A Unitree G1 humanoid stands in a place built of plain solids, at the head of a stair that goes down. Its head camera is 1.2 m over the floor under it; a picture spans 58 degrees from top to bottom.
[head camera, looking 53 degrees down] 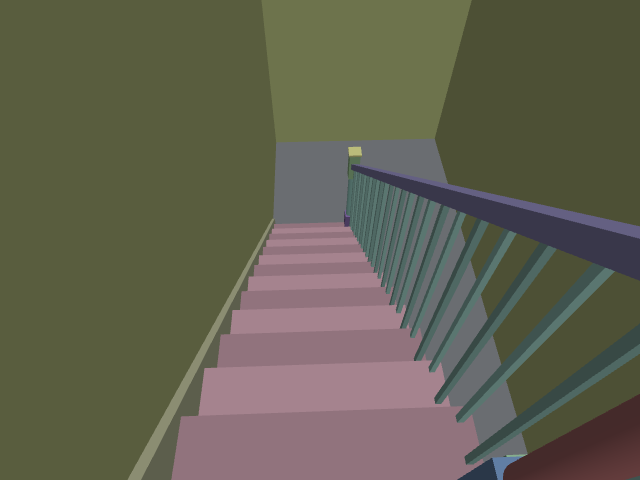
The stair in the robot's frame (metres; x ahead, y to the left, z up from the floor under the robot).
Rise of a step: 0.21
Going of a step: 0.23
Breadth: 0.91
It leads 2 degrees to the left of straight ahead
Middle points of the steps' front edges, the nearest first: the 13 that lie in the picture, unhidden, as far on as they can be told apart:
0.39 -0.02 -0.21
0.62 -0.01 -0.42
0.85 0.00 -0.62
1.09 0.00 -0.83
1.32 0.01 -1.04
1.55 0.02 -1.24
1.78 0.03 -1.45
2.02 0.04 -1.66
2.25 0.04 -1.87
2.48 0.05 -2.07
2.72 0.06 -2.28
2.95 0.07 -2.49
3.18 0.13 -2.70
